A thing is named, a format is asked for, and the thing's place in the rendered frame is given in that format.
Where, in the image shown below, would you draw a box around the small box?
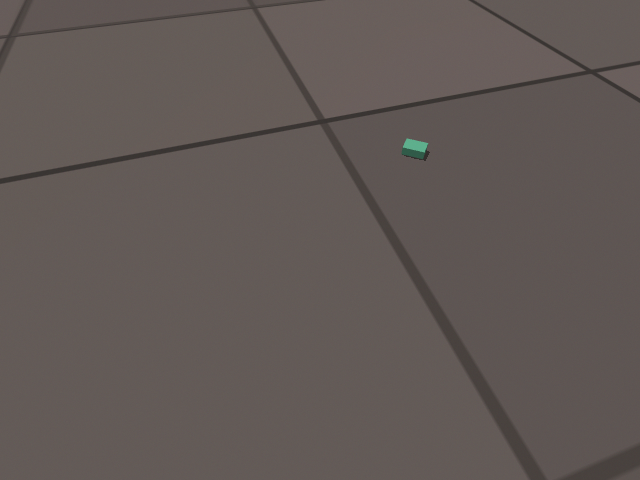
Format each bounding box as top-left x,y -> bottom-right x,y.
401,139 -> 428,159

